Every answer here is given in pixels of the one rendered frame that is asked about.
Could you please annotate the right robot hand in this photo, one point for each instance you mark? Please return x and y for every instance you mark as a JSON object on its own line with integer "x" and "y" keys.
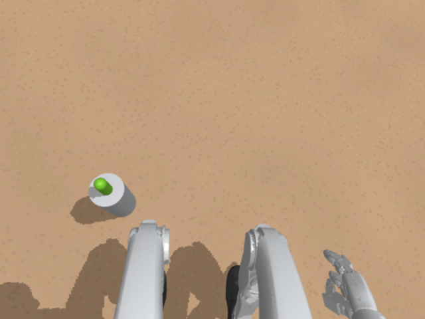
{"x": 355, "y": 293}

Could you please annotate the bottle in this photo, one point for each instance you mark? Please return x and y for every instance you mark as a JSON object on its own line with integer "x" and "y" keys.
{"x": 109, "y": 192}

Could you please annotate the right robot foot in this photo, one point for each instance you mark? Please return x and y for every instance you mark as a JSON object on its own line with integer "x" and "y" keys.
{"x": 232, "y": 289}

